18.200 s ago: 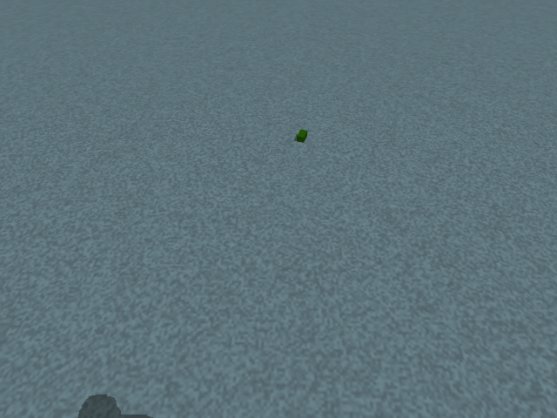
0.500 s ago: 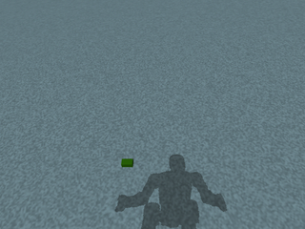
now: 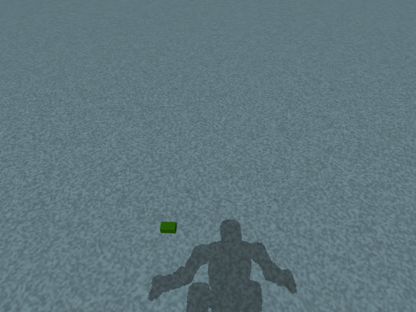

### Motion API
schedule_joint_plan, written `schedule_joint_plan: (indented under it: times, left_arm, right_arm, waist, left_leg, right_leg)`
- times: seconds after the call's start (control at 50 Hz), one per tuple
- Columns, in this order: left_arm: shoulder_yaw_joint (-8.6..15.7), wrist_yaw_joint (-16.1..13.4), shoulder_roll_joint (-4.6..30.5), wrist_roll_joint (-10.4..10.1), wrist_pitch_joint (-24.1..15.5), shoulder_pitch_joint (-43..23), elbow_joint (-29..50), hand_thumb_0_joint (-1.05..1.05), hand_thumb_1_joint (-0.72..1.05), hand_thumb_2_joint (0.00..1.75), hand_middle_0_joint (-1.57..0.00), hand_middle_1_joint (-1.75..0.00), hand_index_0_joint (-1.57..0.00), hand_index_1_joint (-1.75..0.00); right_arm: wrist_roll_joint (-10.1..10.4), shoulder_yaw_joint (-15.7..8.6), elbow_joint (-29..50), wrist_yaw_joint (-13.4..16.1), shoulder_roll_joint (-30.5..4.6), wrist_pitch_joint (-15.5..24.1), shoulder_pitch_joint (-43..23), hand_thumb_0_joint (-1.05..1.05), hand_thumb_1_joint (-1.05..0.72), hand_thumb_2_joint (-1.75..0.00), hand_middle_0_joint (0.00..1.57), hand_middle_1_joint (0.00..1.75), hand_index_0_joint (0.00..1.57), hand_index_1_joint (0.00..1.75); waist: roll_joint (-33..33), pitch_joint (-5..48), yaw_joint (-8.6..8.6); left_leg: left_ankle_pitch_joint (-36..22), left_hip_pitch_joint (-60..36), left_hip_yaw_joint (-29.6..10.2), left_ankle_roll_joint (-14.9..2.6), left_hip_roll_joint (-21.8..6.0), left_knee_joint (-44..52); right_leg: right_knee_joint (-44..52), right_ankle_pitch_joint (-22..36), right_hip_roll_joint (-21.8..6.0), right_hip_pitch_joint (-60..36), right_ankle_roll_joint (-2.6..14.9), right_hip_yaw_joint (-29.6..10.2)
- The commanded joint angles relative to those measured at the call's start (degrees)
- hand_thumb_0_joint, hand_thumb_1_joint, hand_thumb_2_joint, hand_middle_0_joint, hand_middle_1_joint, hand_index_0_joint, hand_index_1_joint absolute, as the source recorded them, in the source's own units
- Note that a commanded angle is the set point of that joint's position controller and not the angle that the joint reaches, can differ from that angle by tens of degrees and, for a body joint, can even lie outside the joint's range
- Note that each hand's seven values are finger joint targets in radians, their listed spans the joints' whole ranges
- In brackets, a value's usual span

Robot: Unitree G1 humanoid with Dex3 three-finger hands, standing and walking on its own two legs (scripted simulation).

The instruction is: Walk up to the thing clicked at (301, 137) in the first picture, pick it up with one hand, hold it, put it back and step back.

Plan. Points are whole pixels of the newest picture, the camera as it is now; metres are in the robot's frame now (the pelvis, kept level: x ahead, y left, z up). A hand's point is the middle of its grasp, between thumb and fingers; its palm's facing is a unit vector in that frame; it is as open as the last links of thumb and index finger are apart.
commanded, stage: stand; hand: left
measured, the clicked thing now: (168, 227) +0.71 +0.22 -0.76
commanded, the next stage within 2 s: walk up in 0.90 s
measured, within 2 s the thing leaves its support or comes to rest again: neither
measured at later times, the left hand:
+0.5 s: hand out of the picture +0.06 +0.24 -0.15, palm faces -0.04 -0.94 -0.35, open 7.4 cm
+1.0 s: hand out of the picture +0.09 +0.25 -0.15, palm faces +0.00 -0.94 -0.33, open 7.4 cm
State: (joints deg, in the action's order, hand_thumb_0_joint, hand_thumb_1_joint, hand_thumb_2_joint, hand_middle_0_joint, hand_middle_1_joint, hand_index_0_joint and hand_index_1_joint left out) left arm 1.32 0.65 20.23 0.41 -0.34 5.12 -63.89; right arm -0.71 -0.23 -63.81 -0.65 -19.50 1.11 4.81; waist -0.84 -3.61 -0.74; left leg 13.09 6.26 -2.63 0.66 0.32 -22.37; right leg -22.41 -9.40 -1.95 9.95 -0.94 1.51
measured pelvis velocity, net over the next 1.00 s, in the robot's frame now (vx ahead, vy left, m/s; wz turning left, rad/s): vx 0.01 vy -0.01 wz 0.00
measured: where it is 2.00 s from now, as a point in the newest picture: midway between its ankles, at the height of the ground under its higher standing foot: (213, 308)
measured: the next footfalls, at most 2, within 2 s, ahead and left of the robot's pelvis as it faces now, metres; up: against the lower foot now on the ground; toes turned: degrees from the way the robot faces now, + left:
left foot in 1.18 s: +0.13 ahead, +0.16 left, +0.00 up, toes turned +4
right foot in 1.62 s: +0.33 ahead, -0.12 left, +0.00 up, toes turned -4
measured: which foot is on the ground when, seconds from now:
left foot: down 0.00-0.98, up 1.00-1.00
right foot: down 0.00-1.00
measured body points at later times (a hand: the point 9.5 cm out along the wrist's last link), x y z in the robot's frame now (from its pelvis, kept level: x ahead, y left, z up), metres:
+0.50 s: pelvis -0.01 -0.01 +0.00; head -0.01 -0.02 +0.45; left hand +0.07 +0.29 -0.13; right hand +0.05 -0.31 -0.14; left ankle -0.01 +0.13 -0.74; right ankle +0.03 -0.13 -0.74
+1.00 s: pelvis +0.01 -0.01 +0.00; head +0.00 -0.01 +0.45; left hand +0.09 +0.30 -0.12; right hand +0.06 -0.32 -0.13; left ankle -0.01 +0.12 -0.73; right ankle +0.03 -0.13 -0.74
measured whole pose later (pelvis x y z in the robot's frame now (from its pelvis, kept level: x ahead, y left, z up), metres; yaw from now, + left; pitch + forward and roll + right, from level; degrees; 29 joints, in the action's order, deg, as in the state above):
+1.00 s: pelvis +0.01 -0.01 +0.00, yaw +0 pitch -2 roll +0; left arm 2.5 2.4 20.2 1.7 -1.2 8.8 -61.9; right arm -1.8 -1.3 -62.4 -2.4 -21.0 0.8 11.5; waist 0.9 -0.6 0.0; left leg 26.2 9.1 -2.7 -1.7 -1.0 -29.5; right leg -25.2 -19.4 0.0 11.0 2.2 1.5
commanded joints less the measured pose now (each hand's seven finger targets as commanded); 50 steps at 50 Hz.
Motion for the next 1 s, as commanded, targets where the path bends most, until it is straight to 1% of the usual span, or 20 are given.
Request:
schedule_joint_plan:
  times: [0.0, 0.16, 0.18, 0.24, 0.34, 0.4, 0.44, 0.5, 0.54, 0.6, 0.72, 0.76, 0.8, 0.86, 0.88, 0.9, 0.92, 0.94, 0.96, 0.98]
  left_arm:
    - [1.54, -0.74, 11.94, -0.04, -2.12, -3.82, 3.48, 0.0, 0.9, 0.9, -0.2, -0.3, -0.2, -0.3]
    - [0.69, -0.85, 12.2, 0.21, -2.19, -1.8, 1.94, 0.0, 0.9, 0.9, -0.2, -0.3, -0.2, -0.3]
    - [0.76, -0.85, 12.53, 0.2, -2.27, -2.12, 2.07, 0.0, 0.9, 0.9, -0.2, -0.3, -0.2, -0.3]
    - [0.62, -0.91, 12.38, 0.11, -2.23, -2.19, 2.05, 0.0, 0.9, 0.9, -0.2, -0.3, -0.2, -0.3]
    - [0.63, -0.84, 13.29, 0.21, -2.1, -1.38, 1.86, 0.0, 0.9, 0.9, -0.2, -0.3, -0.2, -0.3]
    - [0.78, -0.76, 13.57, 0.18, -1.86, -1.67, 2.19, 0.0, 0.9, 0.9, -0.2, -0.3, -0.2, -0.3]
    - [0.71, -0.77, 13.2, 0.14, -1.93, -1.69, 2.41, 0.0, 0.9, 0.9, -0.2, -0.3, -0.2, -0.3]
    - [0.71, -0.7, 13.04, 0.03, -2.19, -1.0, 2.38, 0.0, 0.9, 0.9, -0.2, -0.3, -0.2, -0.3]
    - [0.73, -0.72, 13.09, -0.09, -2.21, -1.7, 2.42, 0.0, 0.9, 0.9, -0.2, -0.3, -0.2, -0.3]
    - [0.67, -0.72, 13.24, -0.13, -1.93, -1.6, 2.3, 0.0, 0.9, 0.9, -0.2, -0.3, -0.2, -0.3]
    - [0.67, -0.6, 13.41, -0.12, -1.62, -1.8, 2.54, 0.0, 0.9, 0.9, -0.2, -0.3, -0.2, -0.3]
    - [0.69, -0.68, 13.25, -0.11, -1.73, -1.89, 2.64, 0.0, 0.9, 0.9, -0.2, -0.3, -0.2, -0.3]
    - [0.49, -0.65, 12.75, -0.08, -1.65, -1.37, 2.48, 0.0, 0.9, 0.9, -0.2, -0.3, -0.2, -0.3]
    - [0.52, -0.66, 12.83, -0.18, -1.75, -1.59, 2.42, 0.0, 0.9, 0.9, -0.2, -0.3, -0.2, -0.3]
    - [4.2, 0.47, 15.57, 0.6, -2.03, 2.03, 4.59, 0.0, 0.9, 0.9, -0.2, -0.3, -0.2, -0.3]
    - [4.69, 0.84, 16.29, 1.27, -1.91, 4.04, 4.19, 0.0, 0.9, 0.9, -0.2, -0.3, -0.2, -0.3]
    - [5.25, 1.05, 16.52, 1.61, -1.84, 4.55, 4.5, 0.0, 0.9, 0.9, -0.2, -0.3, -0.2, -0.3]
    - [5.71, 1.22, 16.77, 1.58, -1.84, 6.24, 4.85, 0.0, 0.9, 0.9, -0.2, -0.3, -0.2, -0.3]
    - [6.49, 0.99, 18.27, 1.67, -2.01, 8.28, 5.19, 0.0, 0.9, 0.9, -0.2, -0.3, -0.2, -0.3]
    - [7.14, 0.83, 19.22, 1.97, -2.5, 8.68, 6.06, 0.0, 0.9, 0.9, -0.2, -0.3, -0.2, -0.3]
  right_arm:
    - [0.13, -2.74, 3.47, 0.9, -12.61, 1.19, -2.31, 0.0, -0.9, -0.9, 0.2, 0.3, 0.2, 0.3]
    - [0.34, -2.67, 2.8, 0.52, -12.44, 0.62, -2.1, 0.0, -0.9, -0.9, 0.2, 0.3, 0.2, 0.3]
    - [0.27, -2.61, 2.87, 0.52, -12.51, 0.66, -1.91, 0.0, -0.9, -0.9, 0.2, 0.3, 0.2, 0.3]
    - [0.16, -2.55, 2.57, 0.52, -12.84, 0.67, -1.7, 0.0, -0.9, -0.9, 0.2, 0.3, 0.2, 0.3]
    - [0.24, -2.33, 2.14, 0.26, -11.94, 0.3, -0.88, 0.0, -0.9, -0.9, 0.2, 0.3, 0.2, 0.3]
    - [0.05, -2.36, 2.01, 0.18, -12.23, 0.32, -0.06, 0.0, -0.9, -0.9, 0.2, 0.3, 0.2, 0.3]
    - [-0.02, -2.52, 2.13, 0.18, -12.67, 0.34, -0.16, 0.0, -0.9, -0.9, 0.2, 0.3, 0.2, 0.3]
    - [-0.02, -2.51, 2.17, 0.34, -12.84, 0.7, -0.09, 0.0, -0.9, -0.9, 0.2, 0.3, 0.2, 0.3]
    - [-0.01, -2.27, 1.96, 0.47, -12.63, 0.72, 0.58, 0.0, -0.9, -0.9, 0.2, 0.3, 0.2, 0.3]
    - [0.07, -2.17, 1.69, 0.56, -12.49, 0.49, 1.01, 0.0, -0.9, -0.9, 0.2, 0.3, 0.2, 0.3]
    - [0.07, -1.88, 1.57, 0.58, -12.64, 0.47, 1.56, 0.0, -0.9, -0.9, 0.2, 0.3, 0.2, 0.3]
    - [0.11, -1.98, 1.85, 0.64, -13.15, 0.51, 1.51, 0.0, -0.9, -0.9, 0.2, 0.3, 0.2, 0.3]
    - [0.09, -1.79, 1.87, 0.72, -13.0, 0.48, 1.28, 0.0, -0.9, -0.9, 0.2, 0.3, 0.2, 0.3]
    - [0.22, -1.62, 1.94, 0.82, -13.1, 0.74, 1.37, 0.0, -0.9, -0.9, 0.2, 0.3, 0.2, 0.3]
    - [-0.5, -4.18, 4.25, -0.29, -16.29, 1.32, 5.83, 0.0, -0.9, -0.9, 0.2, 0.3, 0.2, 0.3]
    - [-1.02, -4.79, 4.5, -0.69, -17.24, 1.19, 5.84, 0.0, -0.9, -0.9, 0.2, 0.3, 0.2, 0.3]
    - [-1.31, -4.62, 5.34, -0.9, -16.58, 0.93, 4.51, 0.0, -0.9, -0.9, 0.2, 0.3, 0.2, 0.3]
    - [-1.52, -4.37, 6.89, -1.15, -14.61, 0.77, 2.12, 0.0, -0.9, -0.9, 0.2, 0.3, 0.2, 0.3]
    - [-1.57, -4.56, 8.21, -1.22, -13.04, 0.97, 0.94, 0.0, -0.9, -0.9, 0.2, 0.3, 0.2, 0.3]
    - [-1.86, -4.89, 8.79, -0.95, -13.05, 1.32, 0.69, 0.0, -0.9, -0.9, 0.2, 0.3, 0.2, 0.3]
  waist:
    - [1.75, 6.07, 0.84]
    - [-0.27, 3.27, 0.66]
    - [0.2, 4.16, 0.99]
    - [0.99, 4.22, 0.73]
    - [-0.9, 1.78, 0.48]
    - [-0.22, 1.29, 0.42]
    - [0.41, 2.23, 0.29]
    - [1.2, 5.0, 0.17]
    - [0.89, 5.06, 0.49]
    - [0.07, 3.51, 0.43]
    - [1.08, 2.58, 0.44]
    - [0.91, 4.06, 0.47]
    - [1.0, 3.25, 0.36]
    - [0.94, 4.6, 0.54]
    - [0.52, 9.25, 0.22]
    - [0.92, 5.24, -0.71]
    - [0.02, 0.62, -1.56]
    - [-3.03, -2.64, -2.91]
    - [-8.7, -4.07, -3.77]
    - [-8.64, -5.3, -4.46]
  left_leg:
    - [-11.52, 0.39, -4.86, -1.73, -7.0, 5.51]
    - [-4.51, 0.07, -4.28, -1.61, -6.51, 6.79]
    - [-6.04, -0.68, -4.1, -1.7, -6.8, 6.86]
    - [-5.37, 1.18, -4.24, -1.46, -6.87, 7.51]
    - [-0.46, 1.87, -3.92, -1.59, -6.03, 7.27]
    - [1.33, 2.91, -3.96, -1.53, -5.96, 7.68]
    - [0.53, 3.63, -4.03, -1.67, -6.14, 7.49]
    - [-4.58, 1.99, -4.19, -1.44, -6.67, 7.31]
    - [-5.14, 2.57, -4.14, -1.49, -6.87, 7.33]
    - [-3.01, 2.99, -3.85, -1.35, -6.44, 7.35]
    - [-1.74, 3.37, -4.01, -1.32, -6.63, 7.72]
    - [-3.97, 3.14, -3.97, -1.43, -6.84, 7.41]
    - [-3.36, 3.3, -3.93, -1.47, -6.82, 7.51]
    - [-7.42, 1.76, -3.89, -1.28, -7.15, 7.27]
    - [18.07, 3.02, -3.86, -4.97, -4.52, 3.41]
    - [28.72, 9.61, -5.45, -5.88, -4.87, 2.21]
    - [30.94, 16.65, -4.73, -5.24, -3.7, 0.31]
    - [27.25, 23.09, -2.12, -4.28, -1.81, -4.71]
    - [16.6, 25.47, 2.8, -2.9, -0.09, -15.54]
    - [14.34, 29.61, 0.84, -2.11, -3.53, -21.45]
  right_leg:
    - [3.97, 8.82, -5.48, -5.13, 2.07, -5.69]
    - [7.23, 0.86, -5.53, -2.04, 1.98, -6.83]
    - [6.39, 3.36, -5.64, -2.31, 2.06, -6.7]
    - [6.21, 3.47, -5.61, -3.94, 1.96, -6.7]
    - [8.84, -6.82, -5.67, -0.4, 1.96, -7.89]
    - [8.94, -9.36, -5.67, 0.28, 2.13, -8.27]
    - [8.31, -7.63, -5.6, -1.23, 2.05, -8.08]
    - [6.6, 0.57, -5.64, -3.82, 2.24, -7.43]
    - [5.73, 2.72, -5.52, -4.92, 2.18, -7.21]
    - [6.67, -1.66, -5.49, -3.19, 2.35, -7.45]
    - [6.64, -3.22, -5.21, -2.0, 2.45, -7.65]
    - [5.83, 0.56, -5.35, -4.06, 2.42, -7.33]
    - [5.88, 0.65, -5.09, -3.34, 2.33, -7.01]
    - [4.8, 6.04, -5.26, -4.19, 2.31, -6.84]
    - [1.83, -21.25, -1.72, -7.12, 4.25, -5.4]
    - [1.67, -31.54, -2.87, -5.21, 5.53, -8.36]
    - [3.51, -36.22, -4.11, -4.59, 6.25, -11.38]
    - [7.23, -38.64, -7.28, -6.19, 7.79, -16.18]
    - [14.06, -37.94, -14.14, -7.17, 10.91, -23.17]
    - [15.59, -29.66, -19.23, -9.78, 14.68, -27.18]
